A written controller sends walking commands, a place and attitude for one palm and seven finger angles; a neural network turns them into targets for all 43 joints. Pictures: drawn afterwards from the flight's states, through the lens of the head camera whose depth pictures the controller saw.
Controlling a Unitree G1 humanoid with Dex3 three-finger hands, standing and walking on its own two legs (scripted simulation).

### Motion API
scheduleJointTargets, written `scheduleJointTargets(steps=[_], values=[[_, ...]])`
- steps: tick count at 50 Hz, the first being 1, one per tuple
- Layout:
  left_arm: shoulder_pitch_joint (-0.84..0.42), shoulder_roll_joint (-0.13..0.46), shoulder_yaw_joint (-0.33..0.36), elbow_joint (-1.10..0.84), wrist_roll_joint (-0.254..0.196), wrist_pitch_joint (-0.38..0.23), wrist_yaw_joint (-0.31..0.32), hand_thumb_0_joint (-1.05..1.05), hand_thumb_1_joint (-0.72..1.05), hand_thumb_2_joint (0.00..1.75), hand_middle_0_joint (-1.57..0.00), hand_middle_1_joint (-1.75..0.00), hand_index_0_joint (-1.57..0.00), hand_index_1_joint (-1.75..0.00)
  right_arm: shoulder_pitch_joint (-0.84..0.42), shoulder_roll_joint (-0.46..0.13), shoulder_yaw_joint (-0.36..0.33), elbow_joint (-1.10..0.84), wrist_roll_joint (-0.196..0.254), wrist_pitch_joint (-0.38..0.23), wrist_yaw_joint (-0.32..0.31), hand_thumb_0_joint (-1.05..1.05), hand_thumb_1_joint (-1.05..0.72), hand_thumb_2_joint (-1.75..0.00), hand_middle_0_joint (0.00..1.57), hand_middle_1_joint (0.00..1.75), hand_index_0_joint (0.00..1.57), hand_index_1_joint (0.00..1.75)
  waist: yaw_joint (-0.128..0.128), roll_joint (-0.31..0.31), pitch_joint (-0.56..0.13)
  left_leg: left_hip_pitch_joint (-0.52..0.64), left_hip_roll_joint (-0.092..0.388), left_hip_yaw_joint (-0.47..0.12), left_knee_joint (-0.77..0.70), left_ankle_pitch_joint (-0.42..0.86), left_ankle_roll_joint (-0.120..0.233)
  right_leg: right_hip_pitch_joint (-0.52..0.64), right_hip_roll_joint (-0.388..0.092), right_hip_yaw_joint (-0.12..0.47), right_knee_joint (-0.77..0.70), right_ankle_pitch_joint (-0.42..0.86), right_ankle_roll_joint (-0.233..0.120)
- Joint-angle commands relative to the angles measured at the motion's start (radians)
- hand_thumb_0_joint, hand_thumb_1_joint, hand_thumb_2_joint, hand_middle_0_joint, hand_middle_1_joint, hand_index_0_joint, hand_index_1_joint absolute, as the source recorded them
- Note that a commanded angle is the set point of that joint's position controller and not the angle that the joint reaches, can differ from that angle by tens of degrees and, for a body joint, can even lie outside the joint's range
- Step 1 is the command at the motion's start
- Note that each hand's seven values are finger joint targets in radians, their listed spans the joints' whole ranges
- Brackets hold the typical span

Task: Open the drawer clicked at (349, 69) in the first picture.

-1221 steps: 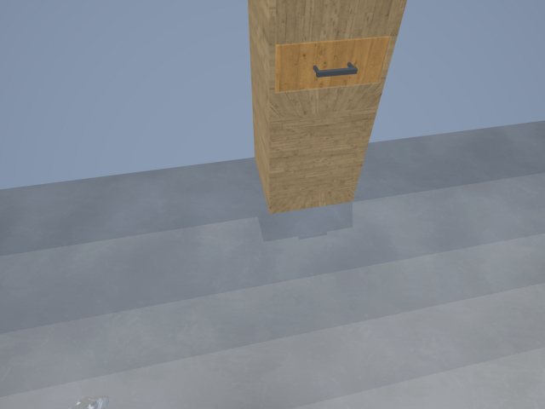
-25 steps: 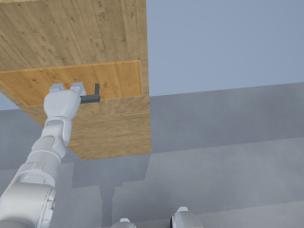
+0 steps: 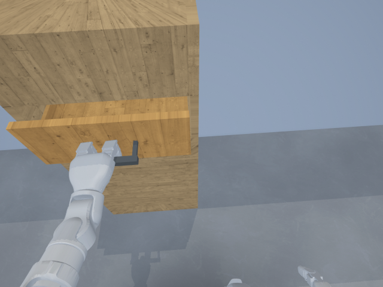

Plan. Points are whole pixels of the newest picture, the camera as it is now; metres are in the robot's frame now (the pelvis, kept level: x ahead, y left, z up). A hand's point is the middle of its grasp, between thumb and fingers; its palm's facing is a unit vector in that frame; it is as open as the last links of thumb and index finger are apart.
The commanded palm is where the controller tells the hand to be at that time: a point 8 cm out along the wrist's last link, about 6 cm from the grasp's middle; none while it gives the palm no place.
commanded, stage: pull the drawer open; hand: left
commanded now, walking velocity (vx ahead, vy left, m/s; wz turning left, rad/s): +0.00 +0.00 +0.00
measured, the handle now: (108, 154) +0.40 +0.21 +0.00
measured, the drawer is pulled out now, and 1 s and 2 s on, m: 0.06 0.19 0.30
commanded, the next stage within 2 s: none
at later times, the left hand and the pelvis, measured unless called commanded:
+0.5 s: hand (99, 205) +0.29 +0.21 -0.03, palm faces -0.02 -0.05 -1.00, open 5.1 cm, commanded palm +0.25 +0.23 +0.03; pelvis -0.01 -0.02 +0.00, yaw +1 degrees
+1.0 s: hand (95, 236) +0.23 +0.21 -0.03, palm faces -0.01 -0.06 -1.00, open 5.2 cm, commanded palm +0.19 +0.22 +0.03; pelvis -0.02 -0.03 +0.00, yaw +1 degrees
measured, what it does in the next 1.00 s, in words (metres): stands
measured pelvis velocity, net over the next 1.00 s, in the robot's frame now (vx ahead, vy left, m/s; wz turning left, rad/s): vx -0.02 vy -0.03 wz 0.01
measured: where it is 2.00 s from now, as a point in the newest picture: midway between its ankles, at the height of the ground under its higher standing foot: outside the picture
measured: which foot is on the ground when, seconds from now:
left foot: down 0.00-1.00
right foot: down 0.00-1.00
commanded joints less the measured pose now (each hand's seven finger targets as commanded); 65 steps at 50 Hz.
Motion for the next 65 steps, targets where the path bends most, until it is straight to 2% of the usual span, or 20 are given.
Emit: scheduleJointTargets(steps=[1,10,12,14,19,21,24,26,30,32,35,37,40,43,44,47,50,53,56,65], values=[[-0.089,0.225,0.134,-0.215,-0.005,0.051,0.053,0.0,0.9,0.9,-0.4,-1.35,-0.4,-1.35,0.012,-0.139,-0.044,-0.108,-0.006,-0.027,-0.014,0.0,-0.9,-0.9,0.2,0.3,0.2,0.3,0.05,-0.037,-0.35,0.119,-0.024,-0.01,-0.073,0.584,-0.005,0.361,0.035,-0.043,-0.026,0.471,-0.05],[-0.088,0.229,0.132,-0.26,0.009,0.056,0.069,0.0,0.9,0.9,-0.4,-1.35,-0.4,-1.35,-0.042,-0.13,-0.032,-0.113,-0.008,-0.037,-0.029,0.0,-0.9,-0.9,0.2,0.3,0.2,0.3,0.055,-0.03,-0.294,0.106,-0.04,-0.007,-0.088,0.448,-0.007,0.349,0.035,-0.039,-0.039,0.379,-0.055],[-0.112,0.198,0.098,-0.256,0.011,0.055,0.07,0.0,0.9,0.9,-0.4,-1.35,-0.4,-1.35,-0.047,-0.124,-0.031,-0.11,-0.008,-0.044,-0.033,0.0,-0.9,-0.9,0.2,0.3,0.2,0.3,0.046,-0.028,-0.283,0.108,-0.043,-0.007,-0.091,0.415,-0.007,0.333,0.035,-0.043,-0.045,0.35,-0.055],[-0.094,0.23,0.13,-0.257,0.008,0.053,0.067,0.0,0.9,0.9,-0.4,-1.35,-0.4,-1.35,-0.061,-0.128,-0.032,-0.108,-0.008,-0.043,-0.038,0.0,-0.9,-0.9,0.2,0.3,0.2,0.3,0.059,-0.038,-0.297,0.108,-0.047,-0.008,-0.089,0.418,-0.006,0.355,0.036,-0.035,-0.044,0.359,-0.057],[0.011,0.207,0.127,-0.29,0.001,0.043,0.06,0.0,0.9,0.9,-0.4,-1.35,-0.4,-1.35,-0.079,-0.121,-0.03,-0.121,-0.009,-0.05,-0.037,0.0,-0.9,-0.9,0.2,0.3,0.2,0.3,0.077,-0.02,-0.309,0.115,-0.049,-0.005,-0.089,0.445,-0.009,0.38,0.033,-0.031,-0.039,0.405,-0.058],[0.041,0.18,0.11,-0.295,-0.002,0.037,0.061,0.0,0.9,0.9,-0.4,-1.35,-0.4,-1.35,-0.079,-0.115,-0.03,-0.127,-0.008,-0.056,-0.035,0.0,-0.9,-0.9,0.2,0.3,0.2,0.3,0.069,-0.056,-0.277,0.099,-0.048,-0.003,-0.091,0.414,-0.007,0.372,0.033,-0.032,-0.045,0.388,-0.054],[0.066,0.21,0.137,-0.319,0.002,0.03,0.063,0.0,0.9,0.9,-0.4,-1.35,-0.4,-1.35,-0.099,-0.118,-0.026,-0.134,-0.009,-0.059,-0.037,0.0,-0.9,-0.9,0.2,0.3,0.2,0.3,0.081,-0.049,-0.271,0.075,-0.055,-0.001,-0.097,0.365,-0.007,0.385,0.031,-0.019,-0.049,0.355,-0.056],[0.108,0.171,0.112,-0.347,0.007,0.025,0.072,0.0,0.9,0.9,-0.4,-1.35,-0.4,-1.35,-0.099,-0.111,-0.031,-0.141,-0.011,-0.069,-0.033,0.0,-0.9,-0.9,0.2,0.3,0.2,0.3,0.08,-0.037,-0.27,0.091,-0.051,0.0,-0.095,0.366,-0.006,0.368,0.032,-0.025,-0.049,0.34,-0.056],[0.127,0.208,0.145,-0.377,0.01,0.026,0.083,0.0,0.9,0.9,-0.4,-1.35,-0.4,-1.35,-0.112,-0.115,-0.03,-0.134,-0.013,-0.073,-0.034,0.0,-0.9,-0.9,0.2,0.3,0.2,0.3,0.082,-0.052,-0.275,0.082,-0.054,0.003,-0.09,0.355,-0.005,0.38,0.03,-0.011,-0.047,0.355,-0.054],[0.168,0.174,0.121,-0.397,0.008,0.027,0.085,0.0,0.9,0.9,-0.4,-1.35,-0.4,-1.35,-0.116,-0.111,-0.031,-0.141,-0.013,-0.079,-0.032,0.0,-0.9,-0.9,0.2,0.3,0.2,0.3,0.083,-0.037,-0.264,0.086,-0.055,0.003,-0.092,0.343,-0.007,0.368,0.03,-0.018,-0.048,0.331,-0.055],[0.209,0.187,0.138,-0.423,0.003,0.03,0.09,0.0,0.9,0.9,-0.4,-1.35,-0.4,-1.35,-0.128,-0.11,-0.029,-0.142,-0.014,-0.081,-0.034,0.0,-0.9,-0.9,0.2,0.3,0.2,0.3,0.088,-0.055,-0.27,0.082,-0.057,0.004,-0.091,0.337,-0.006,0.384,0.028,-0.01,-0.049,0.34,-0.053],[0.201,0.182,0.13,-0.42,0.001,0.031,0.09,0.0,0.9,0.9,-0.4,-1.35,-0.4,-1.35,-0.143,-0.11,-0.027,-0.139,-0.012,-0.085,-0.036,0.0,-0.9,-0.9,0.2,0.3,0.2,0.3,0.08,-0.062,-0.22,0.063,-0.06,0.007,-0.093,0.286,-0.004,0.361,0.028,-0.004,-0.063,0.291,-0.049],[0.204,0.204,0.147,-0.426,0.005,0.03,0.09,0.0,0.9,0.9,-0.4,-1.35,-0.4,-1.35,-0.148,-0.11,-0.024,-0.136,-0.014,-0.087,-0.043,0.0,-0.9,-0.9,0.2,0.3,0.2,0.3,0.089,-0.057,-0.224,0.065,-0.061,0.004,-0.097,0.272,-0.004,0.36,0.028,-0.003,-0.062,0.259,-0.05],[0.258,0.175,0.133,-0.456,0.003,0.027,0.093,0.0,0.9,0.9,-0.4,-1.35,-0.4,-1.35,-0.152,-0.104,-0.026,-0.14,-0.014,-0.093,-0.039,0.0,-0.9,-0.9,0.2,0.3,0.2,0.3,0.091,-0.052,-0.236,0.082,-0.061,0.004,-0.091,0.288,-0.005,0.358,0.029,-0.006,-0.058,0.275,-0.052],[0.286,0.197,0.16,-0.472,0.001,0.026,0.093,0.0,0.9,0.9,-0.4,-1.35,-0.4,-1.35,-0.16,-0.107,-0.026,-0.143,-0.015,-0.091,-0.039,0.0,-0.9,-0.9,0.2,0.3,0.2,0.3,0.106,-0.043,-0.253,0.087,-0.061,0.003,-0.092,0.308,-0.007,0.374,0.029,-0.002,-0.053,0.296,-0.056],[0.353,0.157,0.13,-0.499,0.0,0.025,0.096,0.0,0.9,0.9,-0.4,-1.35,-0.4,-1.35,-0.175,-0.098,-0.023,-0.152,-0.017,-0.094,-0.035,0.0,-0.9,-0.9,0.2,0.3,0.2,0.3,0.098,-0.056,-0.22,0.079,-0.061,0.004,-0.087,0.292,-0.008,0.358,0.028,-0.002,-0.055,0.296,-0.053],[0.397,0.181,0.162,-0.539,0.005,0.019,0.101,0.0,0.9,0.9,-0.4,-1.35,-0.4,-1.35,-0.19,-0.097,-0.022,-0.16,-0.019,-0.091,-0.033,0.0,-0.9,-0.9,0.2,0.3,0.2,0.3,0.109,-0.05,-0.218,0.075,-0.062,0.003,-0.085,0.285,-0.009,0.356,0.027,0.007,-0.051,0.283,-0.055],[0.467,0.161,0.154,-0.565,0.007,0.02,0.107,0.0,0.9,0.9,-0.4,-1.35,-0.4,-1.35,-0.2,-0.09,-0.018,-0.168,-0.022,-0.092,-0.029,0.0,-0.9,-0.9,0.2,0.3,0.2,0.3,0.113,-0.066,-0.21,0.07,-0.063,0.0,-0.078,0.278,-0.01,0.347,0.03,0.004,-0.044,0.277,-0.056],[0.455,0.157,0.143,-0.618,0.015,0.018,0.117,0.0,0.9,0.9,-0.4,-1.35,-0.4,-1.35,-0.212,-0.091,-0.017,-0.174,-0.025,-0.089,-0.025,0.0,-0.9,-0.9,0.2,0.3,0.2,0.3,0.105,-0.029,-0.201,0.08,-0.061,-0.002,-0.068,0.266,-0.011,0.313,0.03,0.003,-0.039,0.246,-0.058],[0.57,0.128,0.119,-0.671,0.017,0.026,0.131,0.0,0.9,0.9,-0.4,-1.35,-0.4,-1.35,-0.228,-0.083,-0.011,-0.187,-0.035,-0.089,-0.022,0.0,-0.9,-0.9,0.2,0.3,0.2,0.3,0.107,-0.059,-0.18,0.091,-0.058,-0.011,-0.048,0.263,-0.011,0.281,0.033,-0.003,-0.026,0.234,-0.057]])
